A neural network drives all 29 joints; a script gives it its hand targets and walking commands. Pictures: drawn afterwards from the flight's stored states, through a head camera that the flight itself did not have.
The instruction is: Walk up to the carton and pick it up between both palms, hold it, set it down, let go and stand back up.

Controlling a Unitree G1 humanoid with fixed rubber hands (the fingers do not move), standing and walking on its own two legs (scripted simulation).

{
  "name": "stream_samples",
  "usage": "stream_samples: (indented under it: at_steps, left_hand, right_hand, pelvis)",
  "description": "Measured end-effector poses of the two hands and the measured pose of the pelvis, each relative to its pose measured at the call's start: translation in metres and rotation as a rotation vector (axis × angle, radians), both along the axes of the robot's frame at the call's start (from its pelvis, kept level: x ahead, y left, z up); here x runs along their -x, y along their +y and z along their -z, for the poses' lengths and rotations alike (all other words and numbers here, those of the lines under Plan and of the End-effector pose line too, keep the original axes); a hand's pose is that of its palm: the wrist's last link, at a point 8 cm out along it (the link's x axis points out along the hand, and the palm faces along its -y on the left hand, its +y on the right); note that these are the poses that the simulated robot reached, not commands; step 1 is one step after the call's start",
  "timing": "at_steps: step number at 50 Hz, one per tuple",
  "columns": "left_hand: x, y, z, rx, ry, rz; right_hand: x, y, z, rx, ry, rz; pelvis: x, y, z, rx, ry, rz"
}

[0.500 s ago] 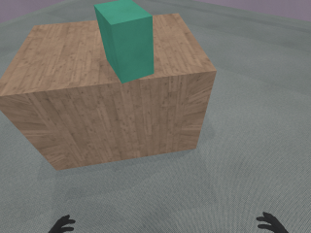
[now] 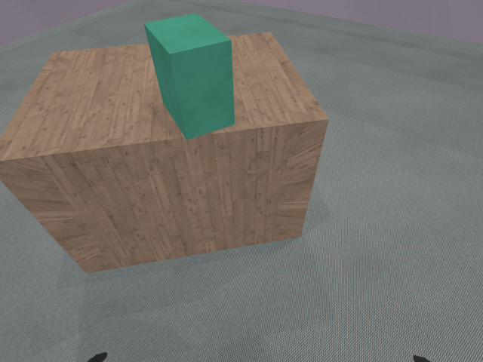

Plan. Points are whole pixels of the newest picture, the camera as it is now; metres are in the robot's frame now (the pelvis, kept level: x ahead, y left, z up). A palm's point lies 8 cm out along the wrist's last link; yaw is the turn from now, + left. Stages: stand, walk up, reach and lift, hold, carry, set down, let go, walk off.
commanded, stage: stand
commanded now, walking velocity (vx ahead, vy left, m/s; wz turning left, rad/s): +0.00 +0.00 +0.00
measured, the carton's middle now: (191, 76) +0.87 +0.17 +0.05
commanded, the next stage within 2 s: none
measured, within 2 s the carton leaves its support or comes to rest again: neither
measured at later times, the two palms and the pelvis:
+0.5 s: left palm out of the picture +0.09 +0.30 -0.11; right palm out of the picture +0.07 -0.31 -0.11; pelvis +0.00 +0.00 +0.01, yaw -1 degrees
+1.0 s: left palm out of the picture +0.09 +0.30 -0.10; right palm out of the picture +0.08 -0.31 -0.11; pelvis +0.01 +0.00 +0.01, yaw -1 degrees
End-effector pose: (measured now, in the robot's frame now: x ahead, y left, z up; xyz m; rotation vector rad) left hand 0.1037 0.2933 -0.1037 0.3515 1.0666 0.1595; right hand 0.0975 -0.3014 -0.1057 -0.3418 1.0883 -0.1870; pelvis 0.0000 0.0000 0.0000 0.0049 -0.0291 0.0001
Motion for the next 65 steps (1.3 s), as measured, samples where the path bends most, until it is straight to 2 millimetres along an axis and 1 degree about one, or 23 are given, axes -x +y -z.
stream_samples:
  at_steps: [12, 18, 22, 35, 48, 65]
  left_hand:
    - [0.017, 0.005, 0.0, -0.009, 0.063, -0.029]
    - [0.02, 0.007, 0.001, -0.009, 0.08, -0.035]
    - [0.018, 0.005, 0.002, -0.004, 0.087, -0.033]
    - [0.008, 0.003, 0.0, -0.003, 0.072, -0.029]
    - [0.011, 0.006, 0.0, -0.015, 0.1, -0.036]
    - [-0.001, 0.005, -0.003, -0.015, 0.078, -0.031]
  right_hand:
    - [0.016, -0.003, 0.0, -0.003, 0.05, 0.023]
    - [0.023, -0.004, 0.001, 0.002, 0.076, 0.034]
    - [0.025, -0.005, 0.002, 0.001, 0.086, 0.043]
    - [0.018, -0.004, 0.0, 0.002, 0.069, 0.047]
    - [0.015, -0.008, 0.0, 0.006, 0.081, 0.055]
    - [0.012, -0.01, -0.001, 0.01, 0.08, 0.062]
  pelvis:
    - [0.003, -0.001, -0.005, 0.003, -0.005, 0.004]
    - [0.003, -0.001, -0.006, 0.003, -0.004, 0.007]
    - [0.002, 0.0, -0.007, 0.002, -0.003, 0.009]
    - [-0.001, -0.001, -0.007, 0.003, -0.003, 0.01]
    - [-0.005, -0.001, -0.008, 0.002, 0.003, 0.012]
    - [-0.008, -0.002, -0.008, 0.003, 0.002, 0.009]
